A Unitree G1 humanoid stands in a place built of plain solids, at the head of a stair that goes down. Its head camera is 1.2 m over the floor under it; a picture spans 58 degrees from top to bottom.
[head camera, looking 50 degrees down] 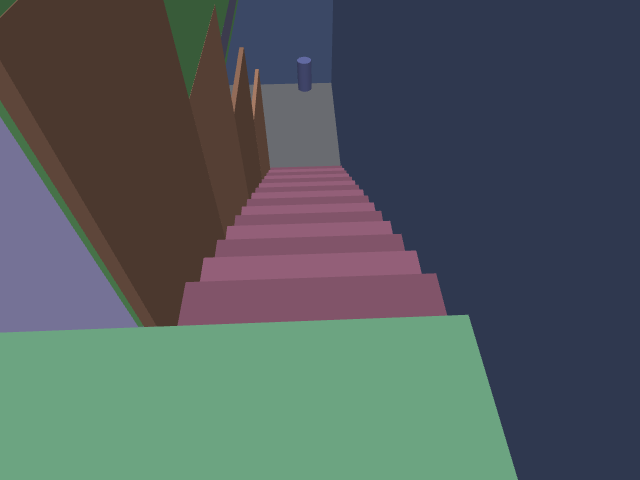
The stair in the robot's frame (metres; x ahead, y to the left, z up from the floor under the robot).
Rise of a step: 0.18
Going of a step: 0.26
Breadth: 0.97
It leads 3 degrees to the left of straight ahead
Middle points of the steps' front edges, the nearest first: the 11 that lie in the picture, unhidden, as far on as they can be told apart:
0.68 0.02 0.00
0.97 0.03 -0.18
1.22 0.04 -0.35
1.48 0.05 -0.53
1.73 0.06 -0.71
1.99 0.08 -0.89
2.24 0.09 -1.06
2.50 0.10 -1.24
2.75 0.11 -1.42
3.01 0.12 -1.60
3.26 0.13 -1.77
